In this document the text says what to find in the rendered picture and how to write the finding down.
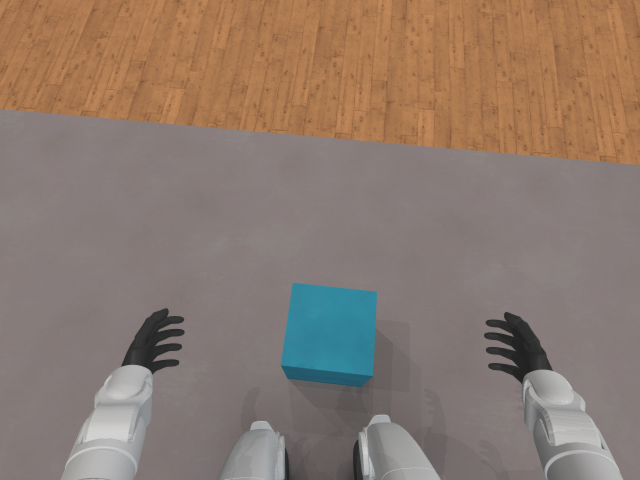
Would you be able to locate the robot left forearm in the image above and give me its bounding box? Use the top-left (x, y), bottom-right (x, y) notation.
top-left (61, 365), bottom-right (153, 480)

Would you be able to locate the left robot hand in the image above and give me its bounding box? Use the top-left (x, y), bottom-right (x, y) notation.
top-left (121, 308), bottom-right (185, 375)

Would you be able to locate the robot left thigh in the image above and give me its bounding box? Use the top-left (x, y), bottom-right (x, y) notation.
top-left (216, 429), bottom-right (285, 480)

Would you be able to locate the robot right forearm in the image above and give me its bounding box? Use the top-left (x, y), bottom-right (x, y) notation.
top-left (522, 370), bottom-right (623, 480)

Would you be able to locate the carton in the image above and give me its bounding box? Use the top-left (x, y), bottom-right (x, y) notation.
top-left (281, 283), bottom-right (377, 387)

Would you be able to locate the right robot hand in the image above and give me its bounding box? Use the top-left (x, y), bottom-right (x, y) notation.
top-left (484, 312), bottom-right (553, 384)

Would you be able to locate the robot right shin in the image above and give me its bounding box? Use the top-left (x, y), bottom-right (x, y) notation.
top-left (363, 415), bottom-right (391, 480)

